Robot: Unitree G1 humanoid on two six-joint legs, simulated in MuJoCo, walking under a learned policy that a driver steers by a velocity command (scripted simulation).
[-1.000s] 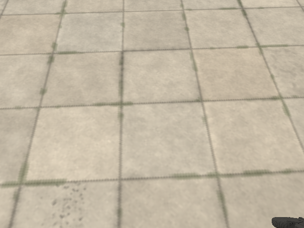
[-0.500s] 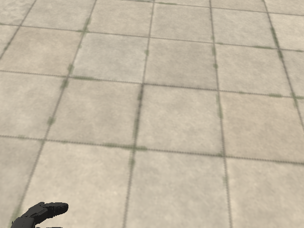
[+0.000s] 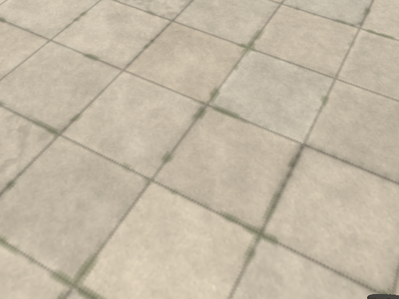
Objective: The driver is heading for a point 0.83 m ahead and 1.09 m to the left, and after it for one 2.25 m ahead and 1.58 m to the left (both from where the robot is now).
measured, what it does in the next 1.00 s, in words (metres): walks ahead, turning left: left foot, then right foot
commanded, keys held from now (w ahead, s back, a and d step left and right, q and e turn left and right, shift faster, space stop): no key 0.36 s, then q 0.08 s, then w+q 0.56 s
